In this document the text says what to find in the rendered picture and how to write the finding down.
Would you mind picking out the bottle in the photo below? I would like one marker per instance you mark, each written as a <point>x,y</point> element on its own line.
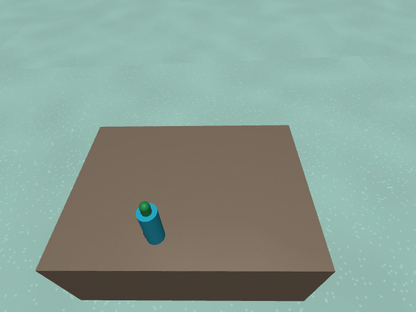
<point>150,222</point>

